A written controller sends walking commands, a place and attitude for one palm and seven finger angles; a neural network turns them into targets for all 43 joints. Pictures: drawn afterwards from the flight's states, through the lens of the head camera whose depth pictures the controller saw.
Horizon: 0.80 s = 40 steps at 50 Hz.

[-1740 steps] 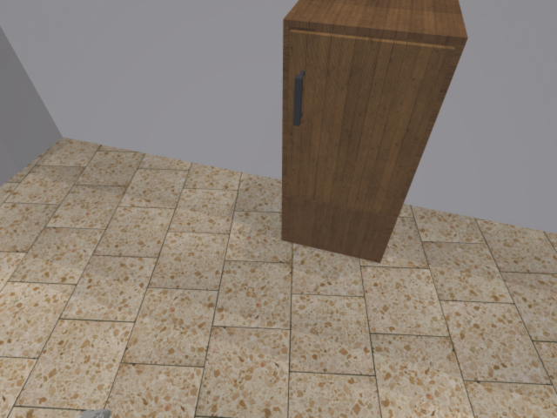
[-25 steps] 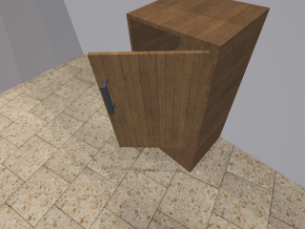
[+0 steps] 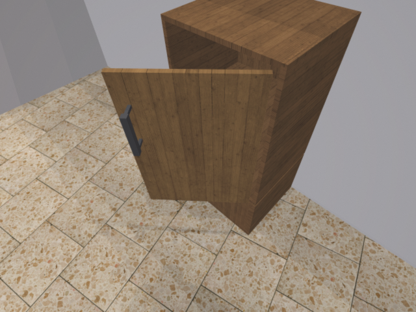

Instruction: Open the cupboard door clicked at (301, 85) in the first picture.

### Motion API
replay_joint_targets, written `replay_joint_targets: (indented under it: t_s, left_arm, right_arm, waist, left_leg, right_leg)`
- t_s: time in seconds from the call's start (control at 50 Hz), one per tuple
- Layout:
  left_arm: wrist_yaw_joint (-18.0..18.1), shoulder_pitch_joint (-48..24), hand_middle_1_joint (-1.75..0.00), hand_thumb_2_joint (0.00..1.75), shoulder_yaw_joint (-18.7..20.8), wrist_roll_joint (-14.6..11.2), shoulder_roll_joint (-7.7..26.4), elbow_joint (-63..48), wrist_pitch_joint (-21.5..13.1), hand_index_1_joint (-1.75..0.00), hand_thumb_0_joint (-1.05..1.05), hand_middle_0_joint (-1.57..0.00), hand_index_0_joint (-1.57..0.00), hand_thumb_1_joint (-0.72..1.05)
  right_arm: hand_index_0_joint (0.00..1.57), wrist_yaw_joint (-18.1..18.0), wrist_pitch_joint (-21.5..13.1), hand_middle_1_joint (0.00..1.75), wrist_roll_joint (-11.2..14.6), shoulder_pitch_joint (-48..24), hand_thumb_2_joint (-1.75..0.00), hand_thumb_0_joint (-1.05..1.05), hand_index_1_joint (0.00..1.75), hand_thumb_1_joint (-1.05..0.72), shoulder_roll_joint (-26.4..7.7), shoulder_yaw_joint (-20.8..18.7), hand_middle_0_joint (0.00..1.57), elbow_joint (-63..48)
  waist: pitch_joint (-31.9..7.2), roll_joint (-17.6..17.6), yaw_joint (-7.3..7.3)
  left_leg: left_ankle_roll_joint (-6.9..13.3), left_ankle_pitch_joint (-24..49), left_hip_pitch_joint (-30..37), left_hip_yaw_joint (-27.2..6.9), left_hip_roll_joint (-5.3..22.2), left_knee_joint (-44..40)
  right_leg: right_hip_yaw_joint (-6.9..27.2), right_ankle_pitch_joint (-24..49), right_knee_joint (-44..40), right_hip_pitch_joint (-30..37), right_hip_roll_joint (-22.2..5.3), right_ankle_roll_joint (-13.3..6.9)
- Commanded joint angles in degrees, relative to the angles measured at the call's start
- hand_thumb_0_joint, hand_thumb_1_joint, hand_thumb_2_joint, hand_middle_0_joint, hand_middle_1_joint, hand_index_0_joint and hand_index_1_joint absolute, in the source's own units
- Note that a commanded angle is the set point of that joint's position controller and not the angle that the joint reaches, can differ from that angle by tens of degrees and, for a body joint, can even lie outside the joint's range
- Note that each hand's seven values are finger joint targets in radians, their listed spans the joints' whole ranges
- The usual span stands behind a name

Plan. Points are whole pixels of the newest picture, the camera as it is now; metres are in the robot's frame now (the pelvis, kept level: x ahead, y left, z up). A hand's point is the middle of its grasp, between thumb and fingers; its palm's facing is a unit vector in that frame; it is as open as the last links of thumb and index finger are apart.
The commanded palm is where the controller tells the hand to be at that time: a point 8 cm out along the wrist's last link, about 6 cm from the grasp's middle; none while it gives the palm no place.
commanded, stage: raise the hand with hooked fingers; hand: left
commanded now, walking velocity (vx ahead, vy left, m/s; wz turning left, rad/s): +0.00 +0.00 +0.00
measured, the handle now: (133, 131) +0.56 +0.25 -0.02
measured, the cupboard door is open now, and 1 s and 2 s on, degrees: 40 40 40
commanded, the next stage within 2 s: none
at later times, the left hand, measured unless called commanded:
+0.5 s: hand (96, 310) +0.14 +0.22 -0.06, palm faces +0.03 -1.00 -0.02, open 9.4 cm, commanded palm +0.13 +0.28 -0.05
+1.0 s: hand (72, 278) +0.18 +0.28 -0.04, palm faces +0.01 -1.00 -0.06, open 12.4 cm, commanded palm +0.16 +0.34 -0.03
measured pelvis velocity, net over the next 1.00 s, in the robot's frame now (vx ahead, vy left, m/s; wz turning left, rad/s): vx -0.05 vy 0.06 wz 0.04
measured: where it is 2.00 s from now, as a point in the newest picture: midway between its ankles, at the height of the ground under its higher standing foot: outside the picture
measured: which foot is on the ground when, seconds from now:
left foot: down 0.00-1.00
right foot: down 0.00-1.00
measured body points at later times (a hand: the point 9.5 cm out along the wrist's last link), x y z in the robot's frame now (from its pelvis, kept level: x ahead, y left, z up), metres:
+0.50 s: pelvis -0.05 +0.02 -0.10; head +0.00 +0.05 +0.35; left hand +0.13 +0.28 -0.06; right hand +0.20 -0.18 -0.14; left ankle -0.04 +0.15 -0.74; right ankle +0.00 -0.09 -0.74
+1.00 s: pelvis -0.05 +0.06 -0.08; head +0.01 +0.08 +0.36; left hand +0.18 +0.34 -0.04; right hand +0.12 -0.19 -0.15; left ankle -0.04 +0.15 -0.74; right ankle +0.00 -0.09 -0.74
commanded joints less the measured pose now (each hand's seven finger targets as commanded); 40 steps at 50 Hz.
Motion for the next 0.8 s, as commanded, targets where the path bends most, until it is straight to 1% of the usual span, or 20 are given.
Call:
replay_joint_targets:
  t_s: [0.0,0.02,0.04,0.06,0.08,0.12,0.16,0.18,0.22,0.28,0.34,0.36,0.38,0.42,0.48,0.52,0.58,0.62,0.68,0.78]
  left_arm:
    - [2.27,-0.53,-0.36,0.86,3.05,-6.83,3.59,-37.32,-9.8,-0.36,0.0,-0.21,-0.21,0.81]
    - [0.73,-4.21,-0.37,0.85,6.75,-7.98,6.09,-37.4,-13.25,-0.37,0.0,-0.21,-0.21,0.78]
    - [-1.68,0.28,-0.39,0.84,9.03,-8.39,6.37,-33.73,-17.09,-0.39,0.0,-0.21,-0.21,0.76]
    - [-4.48,5.98,-0.4,0.83,8.66,-9.41,3.51,-30.19,-21.13,-0.4,0.0,-0.21,-0.21,0.74]
    - [-7.7,12.04,-0.42,0.82,9.46,-9.91,2.77,-27.15,-25.13,-0.42,0.0,-0.21,-0.21,0.71]
    - [-14.3,13.23,-0.45,0.8,9.63,-11.53,2.1,-29.01,-34.58,-0.45,0.0,-0.22,-0.22,0.67]
    - [-21.24,9.82,-0.48,0.78,9.71,-12.3,4.07,-30.37,-42.75,-0.48,0.0,-0.22,-0.22,0.62]
    - [-24.66,8.74,-0.5,0.77,10.75,-12.57,6.23,-29.75,-44.61,-0.5,0.0,-0.22,-0.22,0.6]
    - [-27.98,5.68,-0.53,0.75,11.79,-14.86,8.12,-34.33,-41.93,-0.53,0.0,-0.22,-0.22,0.55]
    - [-27.5,-1.57,-0.57,0.72,13.13,-17.42,10.33,-45.26,-35.7,-0.57,0.0,-0.23,-0.23,0.48]
    - [-23.54,-5.73,-0.62,0.69,12.26,-15.4,10.66,-55.42,-33.43,-0.62,0.0,-0.24,-0.24,0.41]
    - [-22.2,-7.22,-0.63,0.68,11.28,-14.14,10.79,-58.84,-33.33,-0.63,0.0,-0.24,-0.24,0.39]
    - [-21.58,-10.1,-0.64,0.67,10.32,-13.52,11.57,-60.96,-32.74,-0.64,0.0,-0.24,-0.24,0.36]
    - [-20.75,-7.91,-0.68,0.65,9.26,-12.18,10.37,-60.22,-31.25,-0.68,0.0,-0.24,-0.24,0.32]
    - [-21.31,-6.19,-0.72,0.62,9.4,-12.26,10.71,-54.61,-27.19,-0.72,0.0,-0.25,-0.25,0.25]
    - [-21.49,-4.16,-0.75,0.6,10.37,-12.35,11.32,-55.05,-24.77,-0.75,0.0,-0.25,-0.25,0.2]
    - [-20.92,-1.49,-0.8,0.57,13.35,-13.52,12.68,-53.01,-21.37,-0.8,0.0,-0.25,-0.25,0.13]
    - [-20.11,-2.32,-0.82,0.55,14.72,-13.84,13.5,-55.26,-21.31,-0.82,0.0,-0.26,-0.26,0.08]
    - [-18.81,-3.1,-0.87,0.52,14.76,-14.12,13.3,-54.55,-22.39,-0.87,0.0,-0.26,-0.26,0.01]
    - [-19.3,-5.88,-0.94,0.47,14.85,-14.13,14.32,-52.98,-24.82,-0.94,0.0,-0.27,-0.27,-0.1]
  right_arm:
    - [0.2,-3.31,-14.2,0.3,2.2,-7.63,-0.9,0.0,0.3,-0.9,-9.56,-2.97,0.2,-16.4]
    - [0.2,-3.04,-15.08,0.3,1.46,-7.81,-0.9,0.0,0.3,-0.9,-11.22,-4.58,0.2,-19.01]
    - [0.2,-2.58,-15.49,0.3,0.62,-7.23,-0.9,0.0,0.3,-0.9,-11.67,-5.5,0.2,-19.79]
    - [0.2,-1.95,-16.04,0.3,0.06,-8.26,-0.9,0.0,0.3,-0.9,-11.21,-5.66,0.2,-21.87]
    - [0.2,-0.98,-16.57,0.3,0.32,-9.51,-0.9,0.0,0.3,-0.9,-10.73,-5.96,0.2,-23.93]
    - [0.2,0.67,-17.05,0.3,0.02,-10.62,-0.9,0.0,0.3,-0.9,-10.47,-6.28,0.2,-27.42]
    - [0.2,1.8,-17.51,0.3,0.13,-11.6,-0.9,0.0,0.3,-0.9,-11.02,-6.67,0.2,-30.06]
    - [0.2,2.29,-17.42,0.3,0.33,-10.85,-0.9,0.0,0.3,-0.9,-11.51,-6.9,0.2,-31.25]
    - [0.2,1.72,-16.46,0.3,1.44,-12.53,-0.9,0.0,0.3,-0.9,-12.21,-6.93,0.2,-35.93]
    - [0.2,0.38,-14.74,0.3,1.91,-12.04,-0.9,0.0,0.3,-0.9,-12.31,-6.39,0.2,-39.92]
    - [0.2,-0.58,-13.37,0.3,1.73,-9.26,-0.9,0.0,0.3,-0.9,-11.43,-5.65,0.2,-40.01]
    - [0.2,-0.8,-13.22,0.3,1.57,-9.07,-0.9,0.0,0.3,-0.9,-11.35,-5.25,0.2,-39.74]
    - [0.2,-1.0,-12.84,0.3,1.12,-8.36,-0.9,0.0,0.3,-0.9,-11.75,-4.51,0.2,-39.38]
    - [0.2,-1.2,-12.84,0.3,1.04,-7.94,-0.9,0.0,0.3,-0.9,-11.32,-4.19,0.2,-38.66]
    - [0.2,-1.53,-12.72,0.3,1.29,-8.53,-0.9,0.0,0.3,-0.9,-11.68,-3.31,0.2,-37.78]
    - [0.2,-1.45,-12.86,0.3,1.51,-8.77,-0.9,0.0,0.3,-0.9,-11.57,-3.28,0.2,-38.13]
    - [0.2,-1.53,-12.6,0.3,1.55,-9.69,-0.9,0.0,0.3,-0.9,-11.35,-2.91,0.2,-38.42]
    - [0.2,-1.48,-12.67,0.3,1.42,-9.39,-0.9,0.0,0.3,-0.9,-11.24,-2.91,0.2,-38.5]
    - [0.2,-1.52,-13.07,0.3,1.15,-9.31,-0.9,0.0,0.3,-0.9,-11.42,-2.53,0.2,-38.32]
    - [0.2,-1.51,-13.64,0.3,1.14,-7.19,-0.9,0.0,0.3,-0.9,-12.75,-2.63,0.2,-37.77]
  waist:
    - [-6.74,-0.71,-2.71]
    - [-1.92,-8.23,-3.29]
    - [-3.51,-12.86,-2.33]
    - [-3.64,-16.54,-0.7]
    - [-4.11,-11.92,1.81]
    - [-9.56,-12.5,3.22]
    - [-12.31,-10.55,2.35]
    - [-13.94,-9.43,2.26]
    - [-18.52,-8.6,2.59]
    - [-20.63,-4.23,1.54]
    - [-21.1,-0.68,-0.45]
    - [-21.31,2.57,-0.86]
    - [-20.01,2.45,-1.88]
    - [-21.25,3.94,-2.09]
    - [-18.26,3.01,-1.89]
    - [-21.8,3.53,-0.86]
    - [-21.56,0.39,0.6]
    - [-23.4,0.41,0.85]
    - [-20.05,-0.26,0.78]
    - [-18.75,0.69,-0.32]
  left_leg:
    - [3.05,17.02,-3.67,-2.08,-2.9,2.06]
    - [3.38,12.5,-8.49,-2.76,-3.2,5.19]
    - [3.19,8.62,-12.31,-2.18,-3.59,7.78]
    - [2.79,5.44,-17.96,-2.71,-4.0,10.44]
    - [2.02,4.44,-21.63,-2.17,-4.64,13.21]
    - [1.15,2.41,-28.98,-1.54,-5.45,19.56]
    - [1.0,0.03,-35.26,-1.49,-5.92,26.48]
    - [1.13,-0.22,-37.46,-1.78,-5.97,29.41]
    - [2.01,-2.76,-40.53,-0.35,-6.56,32.12]
    - [2.82,-4.62,-40.53,-0.9,-5.94,33.76]
    - [3.35,-3.25,-37.95,-2.41,-4.25,33.7]
    - [3.36,-2.61,-36.75,-3.05,-3.85,33.44]
    - [3.52,-2.34,-36.31,-4.05,-3.32,33.45]
    - [3.38,-1.96,-35.32,-4.79,-3.21,32.79]
    - [2.84,-4.51,-36.29,-6.54,-3.12,30.71]
    - [2.65,-5.7,-35.27,-6.63,-3.4,29.17]
    - [2.33,-5.58,-35.51,-7.49,-3.5,26.77]
    - [2.23,-5.16,-35.0,-7.15,-3.52,26.23]
    - [1.9,-6.41,-35.73,-7.78,-3.38,25.07]
    - [1.7,-8.41,-35.46,-7.89,-3.42,24.56]
  right_leg:
    - [1.02,15.27,-1.48,-1.46,-2.72,1.43]
    - [0.51,11.59,-0.56,-7.68,-2.92,2.71]
    - [0.5,6.18,0.73,-10.95,-3.17,3.57]
    - [0.69,2.93,3.84,-13.01,-3.24,3.8]
    - [2.06,2.48,7.19,-13.56,-3.81,3.08]
    - [3.68,1.98,14.21,-15.28,-3.84,2.61]
    - [6.51,1.52,19.42,-19.2,-4.38,2.27]
    - [8.62,2.43,21.47,-19.64,-5.03,1.9]
    - [11.17,-3.46,21.37,-19.48,-5.38,2.21]
    - [10.61,-12.49,21.42,-22.85,-3.81,1.79]
    - [7.04,-10.01,23.5,-25.67,-2.22,1.46]
    - [5.81,-8.24,24.78,-27.07,-1.8,1.08]
    - [4.23,-7.17,26.4,-28.98,-0.86,0.75]
    - [2.3,-6.16,26.97,-30.0,-0.69,0.84]
    - [-0.09,-8.96,27.07,-31.54,0.14,0.66]
    - [-0.52,-10.19,26.39,-30.38,-0.3,1.0]
    - [-1.82,-10.39,25.98,-28.11,-0.01,0.84]
    - [-1.84,-10.36,25.65,-27.44,-0.43,1.08]
    - [-2.59,-11.21,26.05,-28.78,-0.25,0.77]
    - [-2.47,-12.15,25.85,-30.58,-0.41,0.7]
